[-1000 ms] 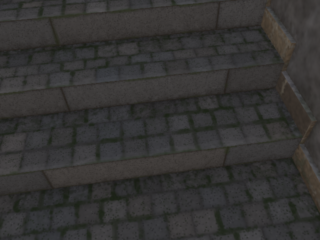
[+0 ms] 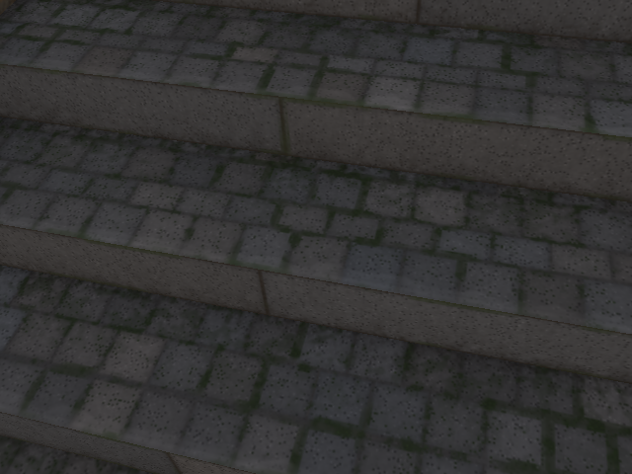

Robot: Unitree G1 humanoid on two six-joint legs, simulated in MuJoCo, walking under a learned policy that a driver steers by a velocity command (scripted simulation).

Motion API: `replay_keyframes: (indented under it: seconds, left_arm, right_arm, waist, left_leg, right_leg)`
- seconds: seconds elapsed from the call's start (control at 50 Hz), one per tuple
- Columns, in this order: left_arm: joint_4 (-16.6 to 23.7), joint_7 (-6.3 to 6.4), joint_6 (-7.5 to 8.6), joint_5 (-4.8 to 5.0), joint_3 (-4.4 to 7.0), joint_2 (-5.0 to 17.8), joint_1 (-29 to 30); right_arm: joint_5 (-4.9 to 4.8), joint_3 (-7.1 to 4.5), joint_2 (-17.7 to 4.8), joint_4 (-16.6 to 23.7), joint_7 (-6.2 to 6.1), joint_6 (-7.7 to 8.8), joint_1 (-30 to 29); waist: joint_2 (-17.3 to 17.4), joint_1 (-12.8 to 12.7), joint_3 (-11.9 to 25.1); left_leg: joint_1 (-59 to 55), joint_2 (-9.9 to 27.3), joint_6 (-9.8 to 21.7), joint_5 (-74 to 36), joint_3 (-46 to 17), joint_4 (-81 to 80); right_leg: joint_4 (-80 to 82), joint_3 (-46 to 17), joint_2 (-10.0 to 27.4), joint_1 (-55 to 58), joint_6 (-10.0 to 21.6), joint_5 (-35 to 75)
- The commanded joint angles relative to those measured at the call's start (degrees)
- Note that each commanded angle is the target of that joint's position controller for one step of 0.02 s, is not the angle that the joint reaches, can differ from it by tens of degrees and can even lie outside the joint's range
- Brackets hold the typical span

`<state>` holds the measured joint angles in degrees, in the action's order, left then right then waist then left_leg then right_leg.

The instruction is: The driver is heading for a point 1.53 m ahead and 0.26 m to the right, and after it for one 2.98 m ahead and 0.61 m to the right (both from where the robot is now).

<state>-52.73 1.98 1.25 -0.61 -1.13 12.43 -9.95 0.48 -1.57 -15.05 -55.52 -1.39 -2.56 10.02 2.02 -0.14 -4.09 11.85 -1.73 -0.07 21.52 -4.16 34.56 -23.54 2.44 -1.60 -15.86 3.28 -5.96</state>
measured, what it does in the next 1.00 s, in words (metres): steps on the spot: left foot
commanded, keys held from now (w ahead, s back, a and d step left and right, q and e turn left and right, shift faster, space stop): no key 1.00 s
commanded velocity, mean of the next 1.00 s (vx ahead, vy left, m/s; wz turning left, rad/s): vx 0.01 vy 0.00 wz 0.02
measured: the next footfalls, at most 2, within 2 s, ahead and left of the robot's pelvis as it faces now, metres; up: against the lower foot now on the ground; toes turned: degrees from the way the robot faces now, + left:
left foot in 0.04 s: +0.03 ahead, +0.13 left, +0.00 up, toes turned -3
left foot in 1.98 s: +0.32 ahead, +0.15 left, +0.00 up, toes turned +4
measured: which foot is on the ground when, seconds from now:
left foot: up 0.00-0.02, down 0.04-1.00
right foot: down 0.00-1.00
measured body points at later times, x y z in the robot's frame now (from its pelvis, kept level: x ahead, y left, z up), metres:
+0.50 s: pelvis +0.03 +0.03 +0.00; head +0.03 +0.03 +0.45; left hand +0.14 +0.30 -0.13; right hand +0.10 -0.23 -0.14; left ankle -0.01 +0.13 -0.74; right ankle +0.08 -0.09 -0.74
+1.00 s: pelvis +0.03 +0.04 +0.00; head +0.04 +0.04 +0.45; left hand +0.14 +0.30 -0.14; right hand +0.09 -0.23 -0.14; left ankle -0.01 +0.13 -0.74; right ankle +0.08 -0.09 -0.74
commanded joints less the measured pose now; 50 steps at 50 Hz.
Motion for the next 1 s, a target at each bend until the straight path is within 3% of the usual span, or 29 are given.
replay_keyframes:
  seconds: [0.02,0.04,0.06,0.08,0.1,0.12,0.16,0.22,0.32,0.58,1.0]
  left_arm:
    - [3.5,0.13,1.52,0.55,2.62,10.5,5.3]
    - [2.6,-0.07,1.92,0.18,2.51,10.1,3.6]
    - [2.5,-0.24,2.09,-0.11,2.87,10.5,2.6]
    - [2.7,-0.05,2.02,-0.18,3.14,10.7,4.0]
    - [2.7,0.08,2.11,-0.14,2.93,9.5,5.1]
    - [2.4,0.18,2.12,0.0,2.68,8.2,4.6]
    - [1.3,0.25,1.98,-0.3,2.6,7.8,3.0]
    - [0.6,-0.4,1.76,-0.19,2.64,8.0,3.6]
    - [-0.8,-1.07,1.66,-0.05,2.87,8.8,5.2]
    - [-4.0,-0.28,0.47,-0.07,3.19,9.4,6.6]
    - [-6.6,0.12,0.26,0.02,3.73,9.0,6.1]
  right_arm:
    - [-0.75,-1.22,-6.1,1.5,-0.99,0.15,0.3]
    - [0.33,-1.17,-6.7,1.8,-1.29,0.14,0.5]
    - [0.18,-1.49,-8.2,1.1,-1.39,0.15,2.1]
    - [-0.3,-1.46,-7.3,-0.1,-1.05,0.61,3.4]
    - [-0.03,-0.94,-5.3,-0.3,-0.84,1.38,2.8]
    - [0.28,-0.69,-4.7,-0.4,-0.66,2.15,1.8]
    - [0.18,-0.5,-4.5,-0.1,-0.31,3.43,0.0]
    - [-0.45,-0.37,-5.0,-0.5,-0.42,4.06,0.3]
    - [-0.34,-0.33,-6.0,-0.9,-0.75,3.77,1.0]
    - [-0.12,-0.27,-6.1,-1.7,-0.18,3.44,0.3]
    - [-0.06,-0.13,-6.1,-2.8,-0.49,3.42,2.2]
  waist:
    - [-9.6,1.3,4.6]
    - [-8.0,0.9,3.8]
    - [-5.5,0.1,3.0]
    - [-2.8,0.7,1.5]
    - [-1.1,0.7,1.3]
    - [1.0,-0.2,2.3]
    - [2.6,-1.5,3.5]
    - [1.1,-1.6,3.3]
    - [-0.4,-0.6,4.0]
    - [-1.3,-0.3,5.7]
    - [-1.8,-0.3,4.9]
  left_leg:
    - [-6.0,2.3,1.3,-10.4,0.6,-11.3]
    - [-7.0,4.0,2.2,-10.9,-1.3,-10.9]
    - [-4.2,4.1,3.5,-6.2,-0.9,-9.2]
    - [1.2,3.3,4.2,-1.1,-1.0,-10.3]
    - [4.0,3.7,4.1,-0.7,-1.8,-12.5]
    - [5.4,4.3,3.8,-1.4,-2.5,-14.2]
    - [7.0,4.8,3.3,-2.9,-3.1,-15.2]
    - [6.5,5.0,3.1,-6.2,-3.4,-15.5]
    - [2.8,4.9,3.4,-12.2,-3.0,-14.9]
    - [0.0,4.5,3.7,-19.4,-2.1,-15.0]
    - [0.6,4.0,3.7,-16.2,-1.5,-16.2]
  right_leg:
    - [10.9,-13.5,10.5,-2.7,1.8,-23.2]
    - [11.3,-13.4,9.9,-5.2,0.0,-26.1]
    - [11.6,-11.1,7.8,-5.2,-1.4,-25.7]
    - [9.9,-8.1,6.1,-2.5,-2.3,-22.4]
    - [7.2,-7.1,5.6,0.6,-2.3,-18.4]
    - [4.9,-6.0,5.0,3.4,-2.1,-14.1]
    - [2.1,-4.3,3.9,7.2,-1.7,-7.2]
    - [1.7,-4.4,4.2,8.2,-1.0,-2.3]
    - [1.8,-4.4,4.2,7.9,-1.4,2.2]
    - [0.8,-4.6,4.8,8.7,-1.2,5.9]
    - [1.2,-4.9,5.0,8.5,-1.4,4.6]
